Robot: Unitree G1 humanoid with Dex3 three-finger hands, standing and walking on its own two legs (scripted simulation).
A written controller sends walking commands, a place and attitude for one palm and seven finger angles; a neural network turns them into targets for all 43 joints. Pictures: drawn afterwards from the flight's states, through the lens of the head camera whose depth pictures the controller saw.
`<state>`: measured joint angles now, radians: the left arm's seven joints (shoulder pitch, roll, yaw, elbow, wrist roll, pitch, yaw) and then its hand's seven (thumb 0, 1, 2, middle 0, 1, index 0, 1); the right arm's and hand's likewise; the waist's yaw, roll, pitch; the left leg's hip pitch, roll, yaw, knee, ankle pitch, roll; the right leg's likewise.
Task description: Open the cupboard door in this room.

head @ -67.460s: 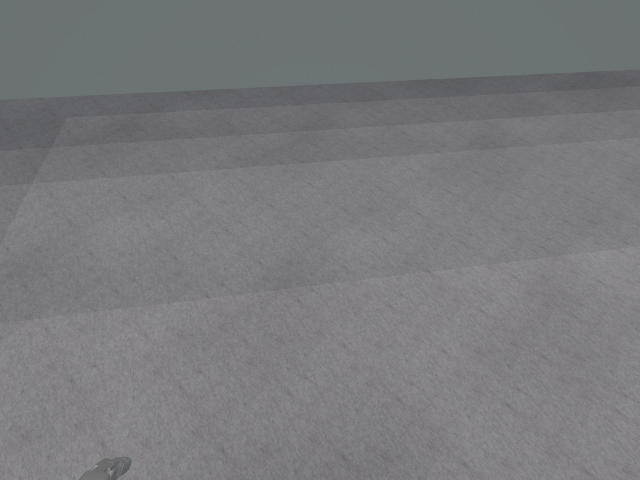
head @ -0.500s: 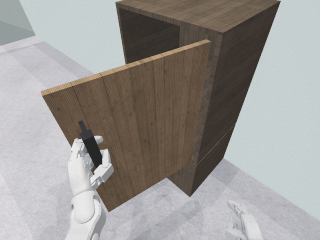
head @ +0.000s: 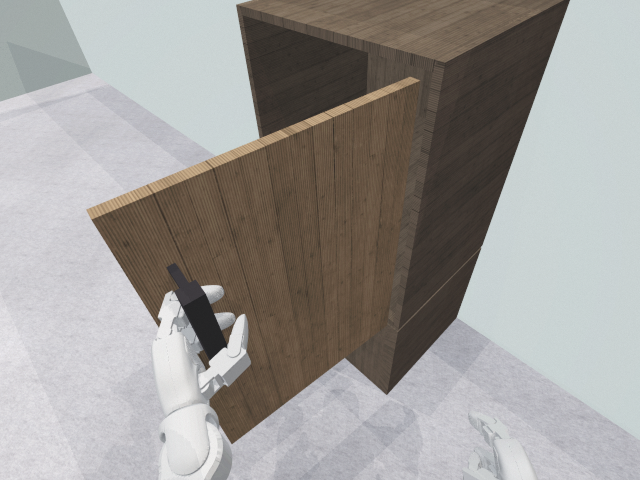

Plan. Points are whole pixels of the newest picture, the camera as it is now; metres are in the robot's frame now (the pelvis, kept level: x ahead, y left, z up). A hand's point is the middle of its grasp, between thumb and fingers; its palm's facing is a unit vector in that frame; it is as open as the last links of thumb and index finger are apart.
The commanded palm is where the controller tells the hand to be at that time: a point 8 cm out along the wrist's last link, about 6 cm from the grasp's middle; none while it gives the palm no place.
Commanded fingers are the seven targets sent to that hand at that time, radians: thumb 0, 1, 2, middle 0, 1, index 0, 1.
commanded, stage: open thumb and fingers to let go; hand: left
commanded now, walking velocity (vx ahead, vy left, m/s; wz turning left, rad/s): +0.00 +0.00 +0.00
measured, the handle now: (201, 321) +0.28 +0.16 +0.09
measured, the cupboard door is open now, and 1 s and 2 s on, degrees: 84 87 83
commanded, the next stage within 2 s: slide the hand sideways off the handle in 0.58 s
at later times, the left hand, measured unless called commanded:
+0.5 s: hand (228, 346) +0.25 +0.12 +0.09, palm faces +0.35 -0.94 +0.02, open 14.4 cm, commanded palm +0.20 +0.16 +0.09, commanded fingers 0.00 -0.50 0.30 -0.17 -0.40 -0.17 -0.40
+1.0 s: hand (229, 382) +0.21 +0.11 +0.09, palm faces -0.13 -0.99 +0.02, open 16.0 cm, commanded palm +0.19 +0.16 +0.09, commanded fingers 0.00 -0.50 0.30 -0.15 -0.30 -0.15 -0.30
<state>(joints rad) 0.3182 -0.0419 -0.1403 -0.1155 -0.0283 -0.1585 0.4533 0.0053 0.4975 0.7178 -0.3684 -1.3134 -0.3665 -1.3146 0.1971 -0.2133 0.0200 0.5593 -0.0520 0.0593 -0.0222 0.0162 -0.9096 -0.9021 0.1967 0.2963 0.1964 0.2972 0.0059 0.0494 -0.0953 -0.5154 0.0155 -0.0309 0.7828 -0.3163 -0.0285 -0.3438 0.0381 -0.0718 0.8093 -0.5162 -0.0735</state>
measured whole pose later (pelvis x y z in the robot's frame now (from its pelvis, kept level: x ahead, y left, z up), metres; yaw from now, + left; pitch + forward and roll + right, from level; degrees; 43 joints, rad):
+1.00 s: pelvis -0.03 +0.05 +0.00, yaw -1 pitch +1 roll -1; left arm 0.26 0.10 -0.24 -0.13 -0.09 -0.15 0.07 -0.01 -0.51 0.30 -0.21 -0.36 -0.21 -0.37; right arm 0.22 -0.22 0.07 0.50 0.00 -0.01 -0.03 0.02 -0.91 -0.90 0.20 0.30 0.20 0.30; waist -0.01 0.05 -0.05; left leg -0.56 -0.01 0.00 0.82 -0.29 0.03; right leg -0.38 0.01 -0.05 0.83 -0.47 -0.01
